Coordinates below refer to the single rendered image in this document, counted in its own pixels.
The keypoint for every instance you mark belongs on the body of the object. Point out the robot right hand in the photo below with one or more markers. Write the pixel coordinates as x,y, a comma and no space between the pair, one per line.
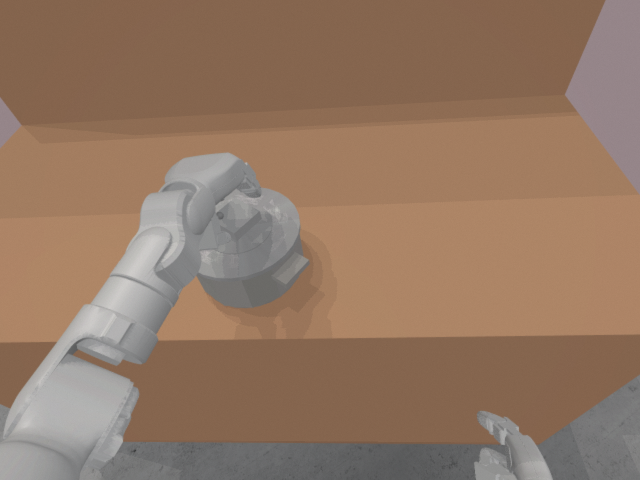
523,459

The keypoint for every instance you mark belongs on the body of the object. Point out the robot left hand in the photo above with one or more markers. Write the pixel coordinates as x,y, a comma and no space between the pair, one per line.
221,173

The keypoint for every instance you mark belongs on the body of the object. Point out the pot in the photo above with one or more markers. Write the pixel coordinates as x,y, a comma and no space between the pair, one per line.
261,289

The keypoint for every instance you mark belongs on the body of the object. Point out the robot left upper arm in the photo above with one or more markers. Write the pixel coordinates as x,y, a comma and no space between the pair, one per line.
76,420

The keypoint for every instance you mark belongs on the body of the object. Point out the table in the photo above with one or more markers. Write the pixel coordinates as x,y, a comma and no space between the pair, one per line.
472,244

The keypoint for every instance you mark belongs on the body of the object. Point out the knob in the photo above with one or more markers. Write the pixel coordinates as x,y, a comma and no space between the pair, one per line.
238,218

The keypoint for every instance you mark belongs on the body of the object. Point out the lid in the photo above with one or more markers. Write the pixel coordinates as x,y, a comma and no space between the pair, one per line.
262,248

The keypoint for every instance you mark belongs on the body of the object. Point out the robot left forearm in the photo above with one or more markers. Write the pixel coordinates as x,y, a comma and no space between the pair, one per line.
123,319

